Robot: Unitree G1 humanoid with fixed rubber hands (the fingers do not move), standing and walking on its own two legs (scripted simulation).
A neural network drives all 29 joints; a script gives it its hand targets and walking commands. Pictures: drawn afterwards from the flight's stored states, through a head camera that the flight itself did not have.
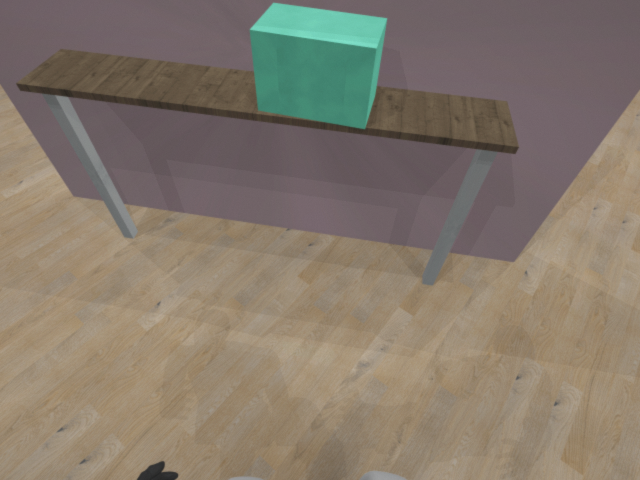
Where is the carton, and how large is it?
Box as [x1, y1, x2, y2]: [250, 3, 386, 128]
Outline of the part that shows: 273,3 250,29 258,110 364,128 375,93 386,18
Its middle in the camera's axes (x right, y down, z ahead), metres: +0.00 -0.43 +0.94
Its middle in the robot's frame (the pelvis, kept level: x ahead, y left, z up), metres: +0.99 +0.01 +0.01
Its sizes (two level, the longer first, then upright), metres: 0.279 0.161 0.196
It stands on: a table, 0.68 m high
